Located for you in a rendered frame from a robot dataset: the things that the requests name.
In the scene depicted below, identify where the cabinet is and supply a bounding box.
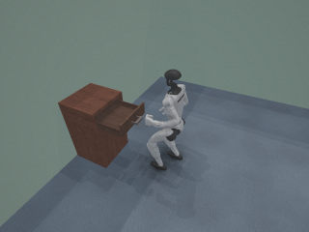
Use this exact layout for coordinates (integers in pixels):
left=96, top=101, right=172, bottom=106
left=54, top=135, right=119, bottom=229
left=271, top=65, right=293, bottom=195
left=58, top=83, right=128, bottom=168

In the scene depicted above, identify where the robot torso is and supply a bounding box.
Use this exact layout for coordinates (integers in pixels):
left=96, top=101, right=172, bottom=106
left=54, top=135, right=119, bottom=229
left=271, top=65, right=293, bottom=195
left=164, top=85, right=184, bottom=135

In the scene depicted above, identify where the left robot hand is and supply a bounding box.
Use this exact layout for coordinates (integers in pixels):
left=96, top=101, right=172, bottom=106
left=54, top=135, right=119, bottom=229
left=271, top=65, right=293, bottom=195
left=145, top=114, right=154, bottom=127

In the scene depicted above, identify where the robot left upper arm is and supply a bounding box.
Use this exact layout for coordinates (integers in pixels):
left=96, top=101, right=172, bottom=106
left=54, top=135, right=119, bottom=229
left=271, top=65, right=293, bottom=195
left=162, top=95, right=181, bottom=124

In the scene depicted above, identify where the left robot forearm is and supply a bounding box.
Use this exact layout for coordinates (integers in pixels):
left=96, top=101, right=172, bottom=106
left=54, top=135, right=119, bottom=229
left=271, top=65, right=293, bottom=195
left=153, top=120, right=178, bottom=129

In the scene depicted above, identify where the right robot hand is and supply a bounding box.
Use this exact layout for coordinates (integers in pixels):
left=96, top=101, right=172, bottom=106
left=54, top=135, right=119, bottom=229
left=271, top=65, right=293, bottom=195
left=159, top=106, right=166, bottom=115

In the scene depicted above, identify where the robot right upper arm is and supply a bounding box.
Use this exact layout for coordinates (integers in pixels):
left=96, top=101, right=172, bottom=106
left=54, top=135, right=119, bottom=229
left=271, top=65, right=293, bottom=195
left=178, top=84, right=188, bottom=106

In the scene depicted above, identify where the drawer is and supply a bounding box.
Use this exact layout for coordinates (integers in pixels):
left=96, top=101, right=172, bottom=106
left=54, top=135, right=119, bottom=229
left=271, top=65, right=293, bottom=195
left=95, top=99, right=145, bottom=137

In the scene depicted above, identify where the handle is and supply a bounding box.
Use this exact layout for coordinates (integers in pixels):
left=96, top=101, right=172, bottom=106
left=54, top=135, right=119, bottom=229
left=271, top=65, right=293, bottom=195
left=131, top=116, right=143, bottom=126

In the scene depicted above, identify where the robot left foot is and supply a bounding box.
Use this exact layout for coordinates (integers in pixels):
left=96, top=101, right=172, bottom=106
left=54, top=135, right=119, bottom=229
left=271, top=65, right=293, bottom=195
left=151, top=160, right=167, bottom=171

